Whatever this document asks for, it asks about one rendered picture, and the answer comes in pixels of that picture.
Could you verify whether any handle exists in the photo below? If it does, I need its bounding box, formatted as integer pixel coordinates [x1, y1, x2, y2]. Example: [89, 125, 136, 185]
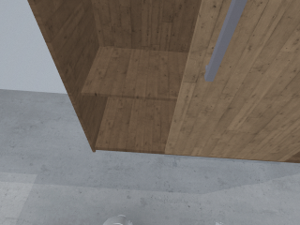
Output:
[204, 0, 248, 82]

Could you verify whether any robot left thigh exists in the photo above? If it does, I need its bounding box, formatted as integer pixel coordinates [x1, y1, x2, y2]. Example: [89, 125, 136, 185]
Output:
[103, 216, 133, 225]

